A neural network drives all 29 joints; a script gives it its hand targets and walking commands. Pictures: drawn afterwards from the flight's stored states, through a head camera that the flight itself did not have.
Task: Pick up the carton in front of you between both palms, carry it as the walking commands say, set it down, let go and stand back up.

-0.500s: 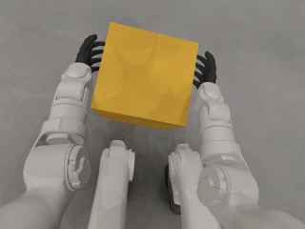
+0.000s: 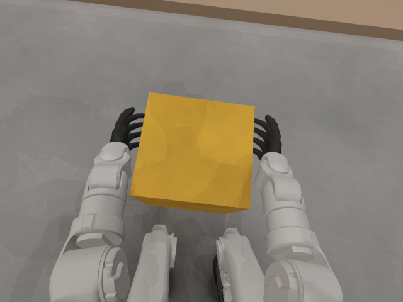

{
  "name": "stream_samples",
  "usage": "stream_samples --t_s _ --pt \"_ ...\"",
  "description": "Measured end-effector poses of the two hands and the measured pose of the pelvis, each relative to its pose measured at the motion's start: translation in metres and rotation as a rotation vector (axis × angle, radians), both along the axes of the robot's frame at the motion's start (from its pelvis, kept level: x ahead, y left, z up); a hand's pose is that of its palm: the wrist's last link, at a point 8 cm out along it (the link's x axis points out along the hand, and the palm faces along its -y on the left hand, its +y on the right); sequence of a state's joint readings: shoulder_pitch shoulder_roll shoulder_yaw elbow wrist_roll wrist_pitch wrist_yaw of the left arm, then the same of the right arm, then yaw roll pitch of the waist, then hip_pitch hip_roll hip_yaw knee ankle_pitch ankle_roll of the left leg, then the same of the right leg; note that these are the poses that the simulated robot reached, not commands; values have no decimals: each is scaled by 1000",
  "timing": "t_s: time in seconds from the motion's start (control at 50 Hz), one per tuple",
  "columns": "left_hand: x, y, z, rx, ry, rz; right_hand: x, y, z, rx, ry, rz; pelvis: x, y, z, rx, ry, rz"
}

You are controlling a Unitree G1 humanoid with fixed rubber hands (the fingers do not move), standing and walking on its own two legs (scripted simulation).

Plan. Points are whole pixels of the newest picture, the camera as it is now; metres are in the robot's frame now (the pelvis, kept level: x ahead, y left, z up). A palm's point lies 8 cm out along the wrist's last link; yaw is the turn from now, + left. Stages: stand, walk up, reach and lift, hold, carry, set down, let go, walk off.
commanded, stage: reach and lift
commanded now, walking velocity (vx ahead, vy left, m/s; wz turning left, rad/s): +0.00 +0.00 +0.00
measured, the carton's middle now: (193, 163) +0.42 +0.03 -0.13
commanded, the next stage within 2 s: hold in 1.86 s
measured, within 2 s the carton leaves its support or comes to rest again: neither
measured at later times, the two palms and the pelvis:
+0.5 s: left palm (100, 129) +0.38 +0.16 +0.11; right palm (321, 133) +0.39 -0.14 +0.12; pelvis +0.05 +0.00 +0.14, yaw +1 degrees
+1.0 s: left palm (67, 109) +0.35 +0.15 +0.22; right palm (391, 105) +0.37 -0.15 +0.23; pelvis +0.06 -0.01 +0.20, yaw +1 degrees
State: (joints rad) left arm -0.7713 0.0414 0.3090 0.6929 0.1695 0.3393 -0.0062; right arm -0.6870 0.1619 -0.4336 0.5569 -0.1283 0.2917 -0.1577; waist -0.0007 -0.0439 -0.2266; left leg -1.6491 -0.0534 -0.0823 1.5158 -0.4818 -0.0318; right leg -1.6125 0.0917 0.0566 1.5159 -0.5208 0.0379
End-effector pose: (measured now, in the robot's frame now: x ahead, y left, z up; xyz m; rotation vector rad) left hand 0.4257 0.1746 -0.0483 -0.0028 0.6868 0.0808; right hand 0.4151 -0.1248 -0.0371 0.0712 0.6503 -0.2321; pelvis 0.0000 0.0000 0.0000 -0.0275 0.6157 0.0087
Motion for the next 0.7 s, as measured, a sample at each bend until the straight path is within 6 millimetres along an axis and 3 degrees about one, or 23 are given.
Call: stream_samples --t_s 0.44,0.7 --pt "-40 -13 142 1 8 47 -27 -12 142 -15 12 47 47 -2 126 24 -259 11" --pt "-60 -21 223 18 -8 76 -35 -20 221 -40 -2 106 68 -7 180 38 -475 9"
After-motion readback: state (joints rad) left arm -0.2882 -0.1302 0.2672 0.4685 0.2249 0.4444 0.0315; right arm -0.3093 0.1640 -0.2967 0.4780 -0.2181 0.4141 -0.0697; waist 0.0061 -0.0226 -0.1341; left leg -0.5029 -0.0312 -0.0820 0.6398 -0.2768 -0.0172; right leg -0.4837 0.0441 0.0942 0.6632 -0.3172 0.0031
